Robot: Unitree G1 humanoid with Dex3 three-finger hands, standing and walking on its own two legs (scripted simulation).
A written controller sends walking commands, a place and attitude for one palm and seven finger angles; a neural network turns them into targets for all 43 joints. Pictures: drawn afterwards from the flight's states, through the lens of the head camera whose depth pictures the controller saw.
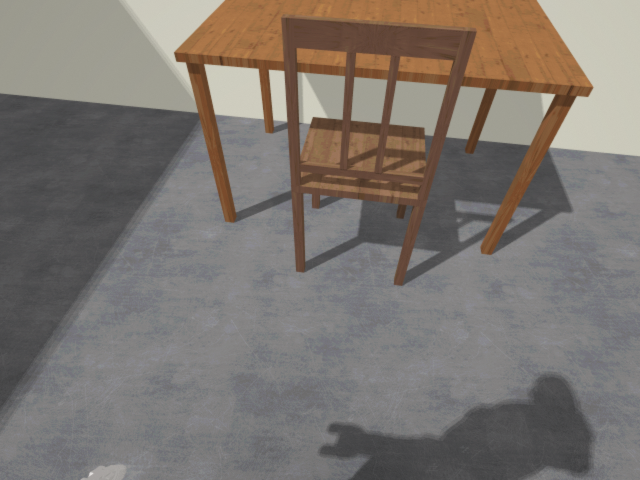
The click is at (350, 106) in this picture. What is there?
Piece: chair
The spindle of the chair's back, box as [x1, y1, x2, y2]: [340, 52, 355, 169]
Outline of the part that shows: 347,52 346,55 340,154 340,168 346,169 355,53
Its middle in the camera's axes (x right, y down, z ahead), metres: +0.07 -0.32 +1.01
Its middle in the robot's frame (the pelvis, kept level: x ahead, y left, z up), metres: +0.97 -0.02 -0.07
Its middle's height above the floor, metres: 0.70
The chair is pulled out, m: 0.00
